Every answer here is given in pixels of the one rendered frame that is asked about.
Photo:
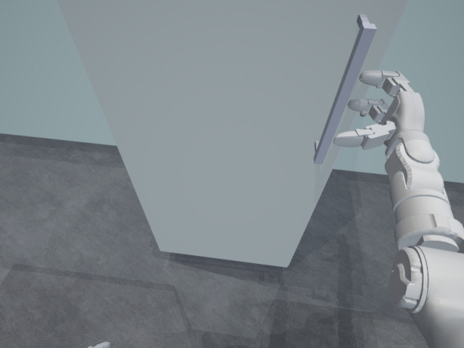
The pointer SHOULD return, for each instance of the right robot forearm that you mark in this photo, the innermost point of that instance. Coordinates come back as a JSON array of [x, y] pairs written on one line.
[[419, 201]]

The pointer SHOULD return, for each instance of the fridge door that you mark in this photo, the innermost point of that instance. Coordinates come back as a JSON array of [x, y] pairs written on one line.
[[215, 107]]

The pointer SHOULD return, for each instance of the robot right upper arm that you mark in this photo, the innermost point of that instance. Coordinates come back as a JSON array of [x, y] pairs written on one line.
[[429, 284]]

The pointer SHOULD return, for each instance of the right robot hand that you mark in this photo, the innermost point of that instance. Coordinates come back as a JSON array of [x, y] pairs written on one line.
[[406, 112]]

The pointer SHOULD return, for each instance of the handle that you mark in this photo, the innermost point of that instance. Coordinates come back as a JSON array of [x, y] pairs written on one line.
[[356, 59]]

